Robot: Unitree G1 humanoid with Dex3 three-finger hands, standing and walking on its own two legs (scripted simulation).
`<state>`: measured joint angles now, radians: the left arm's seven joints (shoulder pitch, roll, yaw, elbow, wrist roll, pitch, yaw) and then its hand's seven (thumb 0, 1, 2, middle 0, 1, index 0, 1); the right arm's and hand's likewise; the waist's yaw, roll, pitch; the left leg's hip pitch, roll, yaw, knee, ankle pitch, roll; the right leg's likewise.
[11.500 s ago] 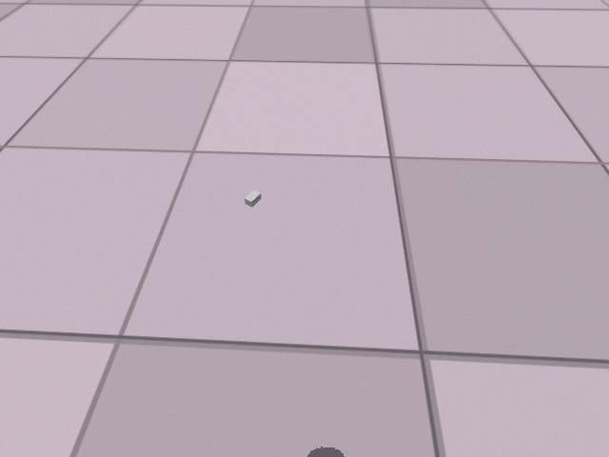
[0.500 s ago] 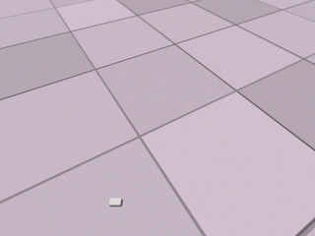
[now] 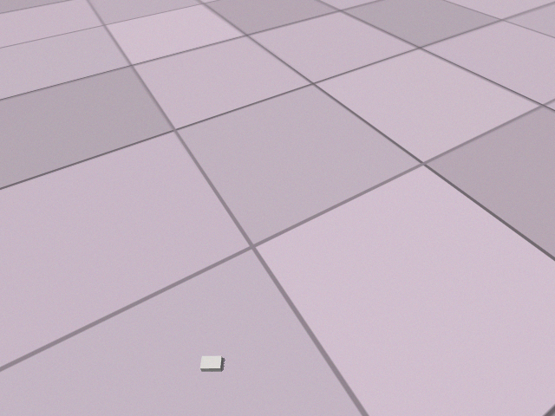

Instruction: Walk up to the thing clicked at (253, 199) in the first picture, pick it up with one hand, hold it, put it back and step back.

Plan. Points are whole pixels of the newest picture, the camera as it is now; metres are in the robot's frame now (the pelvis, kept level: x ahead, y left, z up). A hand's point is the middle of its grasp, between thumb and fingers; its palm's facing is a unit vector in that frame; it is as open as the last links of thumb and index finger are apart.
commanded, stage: walk up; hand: left
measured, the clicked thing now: (211, 363) +0.44 +0.27 -0.76
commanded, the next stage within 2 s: stand in 1.22 s
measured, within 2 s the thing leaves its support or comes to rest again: neither
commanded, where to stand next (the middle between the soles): +0.06 +0.04 m, yaw +0 degrees
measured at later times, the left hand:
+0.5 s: hand out of the picture +0.09 +0.29 -0.16, palm faces -0.04 -0.91 -0.40, open 7.4 cm
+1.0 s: hand out of the picture +0.07 +0.29 -0.16, palm faces -0.04 -0.91 -0.42, open 7.4 cm
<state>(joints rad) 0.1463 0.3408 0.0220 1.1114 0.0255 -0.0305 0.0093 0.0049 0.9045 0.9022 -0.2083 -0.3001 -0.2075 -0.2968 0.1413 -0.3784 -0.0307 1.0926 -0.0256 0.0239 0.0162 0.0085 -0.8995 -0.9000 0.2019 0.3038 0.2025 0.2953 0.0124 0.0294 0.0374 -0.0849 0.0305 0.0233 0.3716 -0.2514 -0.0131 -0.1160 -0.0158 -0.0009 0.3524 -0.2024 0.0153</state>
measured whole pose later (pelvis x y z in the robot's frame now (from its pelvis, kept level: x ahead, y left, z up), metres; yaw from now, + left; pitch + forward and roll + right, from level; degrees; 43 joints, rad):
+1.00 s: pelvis +0.00 +0.02 -0.01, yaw -1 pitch -4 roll +0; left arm 0.17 0.38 0.01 1.05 0.02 -0.02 0.03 0.01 0.90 0.90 -0.21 -0.30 -0.21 -0.30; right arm 0.12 -0.36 -0.06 1.00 -0.02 0.05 0.04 0.01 -0.90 -0.90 0.20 0.30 0.20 0.30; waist 0.01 0.01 0.09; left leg -0.08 -0.01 0.05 0.45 -0.30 0.02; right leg -0.14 -0.05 0.03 0.47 -0.27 0.04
